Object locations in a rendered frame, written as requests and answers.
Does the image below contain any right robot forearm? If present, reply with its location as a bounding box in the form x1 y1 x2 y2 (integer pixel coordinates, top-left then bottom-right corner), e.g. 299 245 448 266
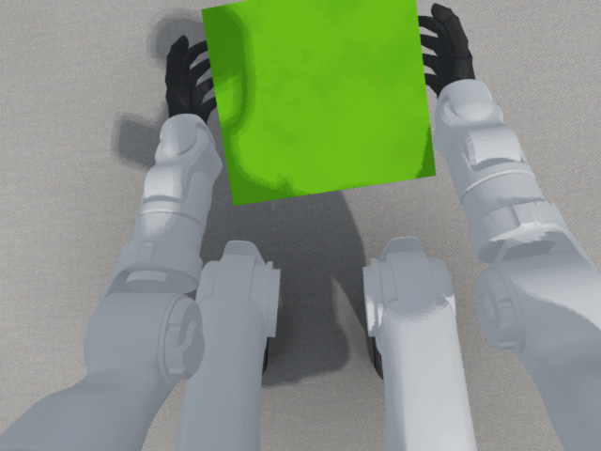
433 79 601 281

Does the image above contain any left robot forearm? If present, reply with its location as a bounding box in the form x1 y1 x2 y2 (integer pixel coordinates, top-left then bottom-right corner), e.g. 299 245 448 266
84 114 223 367

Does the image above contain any robot left upper arm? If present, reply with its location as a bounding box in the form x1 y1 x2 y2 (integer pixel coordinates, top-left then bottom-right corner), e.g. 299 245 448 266
0 292 205 451

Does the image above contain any robot right shin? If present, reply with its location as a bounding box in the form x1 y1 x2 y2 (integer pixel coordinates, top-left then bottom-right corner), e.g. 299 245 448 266
376 237 455 355

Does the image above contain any right robot thigh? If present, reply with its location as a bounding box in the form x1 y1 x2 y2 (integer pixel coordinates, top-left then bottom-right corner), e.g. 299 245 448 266
362 250 477 451

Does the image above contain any left robot hand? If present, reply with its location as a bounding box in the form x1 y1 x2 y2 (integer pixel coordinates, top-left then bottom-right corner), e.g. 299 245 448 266
165 35 217 125

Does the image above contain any carton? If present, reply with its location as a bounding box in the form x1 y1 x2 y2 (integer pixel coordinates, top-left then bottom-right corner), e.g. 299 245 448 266
201 0 436 206

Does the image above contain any robot right upper arm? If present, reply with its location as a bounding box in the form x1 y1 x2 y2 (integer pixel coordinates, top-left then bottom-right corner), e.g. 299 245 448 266
476 250 601 451

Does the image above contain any right robot hand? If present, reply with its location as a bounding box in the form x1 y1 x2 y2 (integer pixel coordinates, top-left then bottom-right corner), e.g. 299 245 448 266
418 3 475 99

